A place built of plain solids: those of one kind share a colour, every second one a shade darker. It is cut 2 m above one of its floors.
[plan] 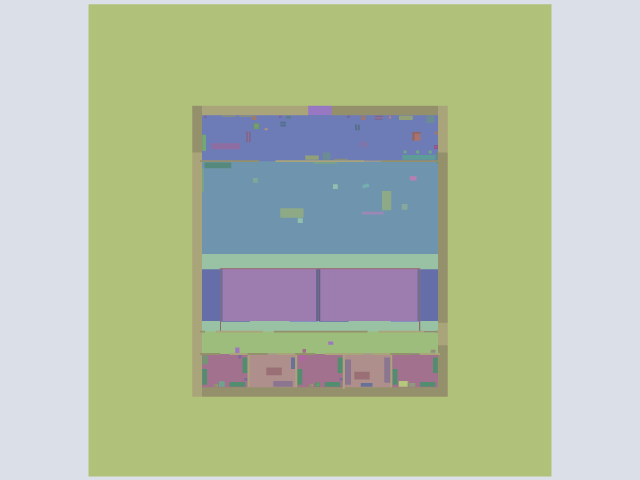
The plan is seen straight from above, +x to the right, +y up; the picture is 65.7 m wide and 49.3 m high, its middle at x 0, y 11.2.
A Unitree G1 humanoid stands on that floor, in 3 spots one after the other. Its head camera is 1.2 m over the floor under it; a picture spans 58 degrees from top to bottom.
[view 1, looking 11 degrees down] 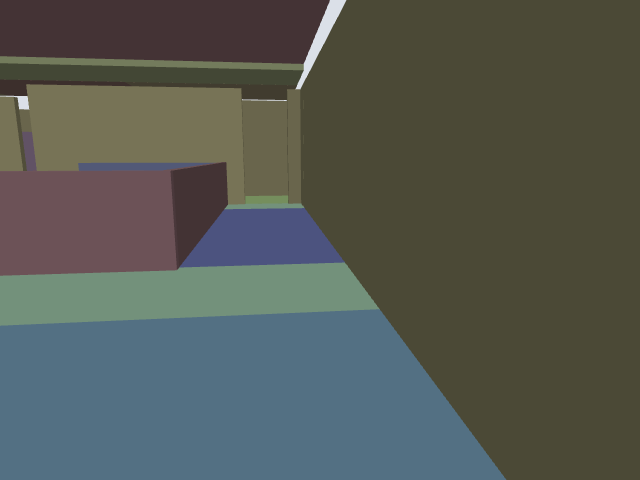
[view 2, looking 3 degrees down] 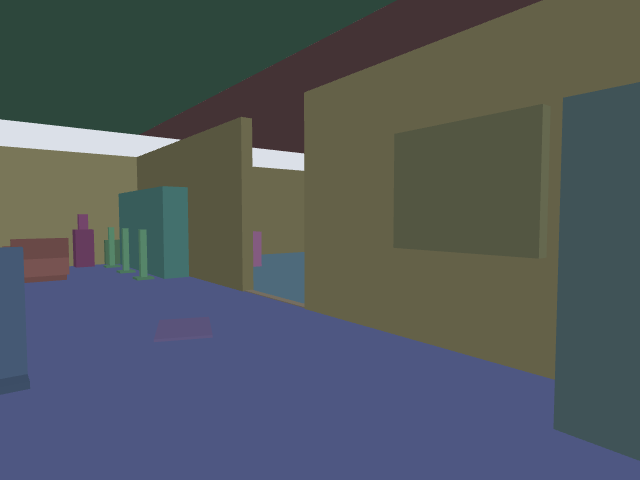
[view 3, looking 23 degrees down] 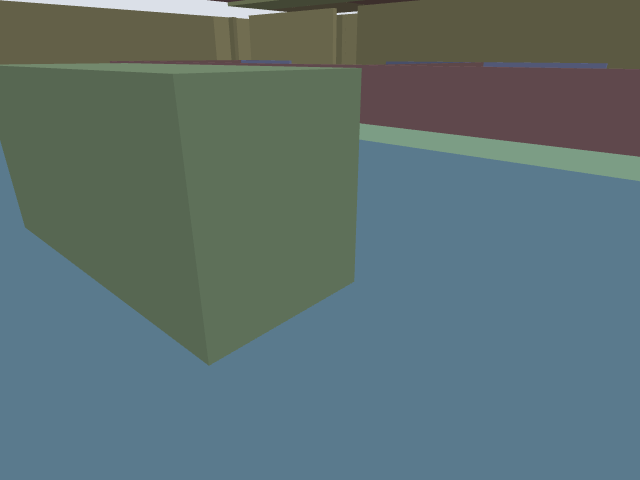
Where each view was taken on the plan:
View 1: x -11.26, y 12.95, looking -97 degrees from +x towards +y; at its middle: floor_baulk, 6.29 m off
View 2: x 0.00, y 22.70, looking -38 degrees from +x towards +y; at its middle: wall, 5.37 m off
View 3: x -5.41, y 15.25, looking -48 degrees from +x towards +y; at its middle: console_hall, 2.16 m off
